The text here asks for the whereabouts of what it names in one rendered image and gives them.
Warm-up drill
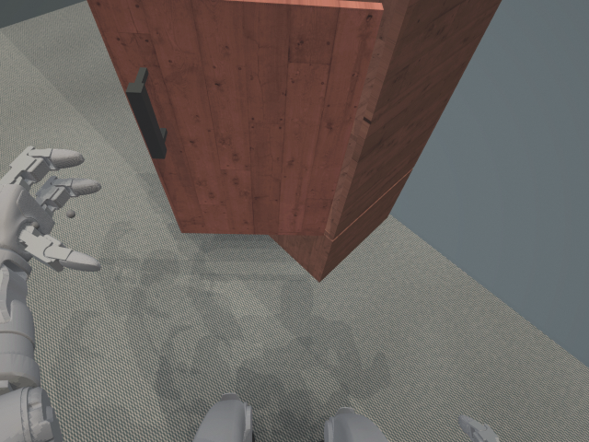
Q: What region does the robot left shin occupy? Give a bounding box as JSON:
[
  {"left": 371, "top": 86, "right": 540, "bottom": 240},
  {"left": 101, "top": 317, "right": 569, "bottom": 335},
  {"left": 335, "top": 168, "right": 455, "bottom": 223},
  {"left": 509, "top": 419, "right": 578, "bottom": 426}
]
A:
[{"left": 221, "top": 393, "right": 240, "bottom": 401}]

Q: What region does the left robot hand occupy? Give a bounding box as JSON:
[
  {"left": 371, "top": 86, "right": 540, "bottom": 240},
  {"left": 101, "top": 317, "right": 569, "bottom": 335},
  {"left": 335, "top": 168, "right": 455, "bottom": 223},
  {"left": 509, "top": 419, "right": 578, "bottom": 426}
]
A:
[{"left": 0, "top": 146, "right": 101, "bottom": 273}]

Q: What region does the handle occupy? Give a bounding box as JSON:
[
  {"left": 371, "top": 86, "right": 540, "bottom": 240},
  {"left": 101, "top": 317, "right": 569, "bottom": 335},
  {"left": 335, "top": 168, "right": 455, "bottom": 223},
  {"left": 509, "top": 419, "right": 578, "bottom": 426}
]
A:
[{"left": 126, "top": 67, "right": 167, "bottom": 159}]

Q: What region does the robot left forearm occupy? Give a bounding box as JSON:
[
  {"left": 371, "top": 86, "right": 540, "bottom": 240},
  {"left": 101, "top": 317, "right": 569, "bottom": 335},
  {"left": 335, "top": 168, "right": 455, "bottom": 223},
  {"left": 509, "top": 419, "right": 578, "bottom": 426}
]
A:
[{"left": 0, "top": 248, "right": 41, "bottom": 395}]

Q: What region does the left robot upper arm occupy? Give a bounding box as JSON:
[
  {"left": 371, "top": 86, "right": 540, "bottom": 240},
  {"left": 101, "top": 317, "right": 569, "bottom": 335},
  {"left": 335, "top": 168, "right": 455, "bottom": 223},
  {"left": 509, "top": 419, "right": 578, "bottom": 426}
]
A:
[{"left": 0, "top": 387, "right": 63, "bottom": 442}]

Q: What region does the left robot thigh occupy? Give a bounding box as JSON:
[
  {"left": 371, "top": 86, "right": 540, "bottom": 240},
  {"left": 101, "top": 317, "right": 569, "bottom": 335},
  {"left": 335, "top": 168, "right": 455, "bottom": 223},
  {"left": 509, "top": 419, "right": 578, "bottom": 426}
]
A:
[{"left": 192, "top": 400, "right": 252, "bottom": 442}]

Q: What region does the right robot hand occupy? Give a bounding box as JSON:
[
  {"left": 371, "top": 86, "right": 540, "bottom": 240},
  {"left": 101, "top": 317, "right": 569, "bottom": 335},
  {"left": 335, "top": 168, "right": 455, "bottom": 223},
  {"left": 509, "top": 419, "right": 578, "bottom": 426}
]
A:
[{"left": 458, "top": 414, "right": 499, "bottom": 442}]

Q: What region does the cupboard door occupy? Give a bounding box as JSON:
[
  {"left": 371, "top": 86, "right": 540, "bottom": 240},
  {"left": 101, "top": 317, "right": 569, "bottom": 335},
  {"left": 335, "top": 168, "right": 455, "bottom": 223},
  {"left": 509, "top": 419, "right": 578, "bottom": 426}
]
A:
[{"left": 87, "top": 0, "right": 384, "bottom": 236}]

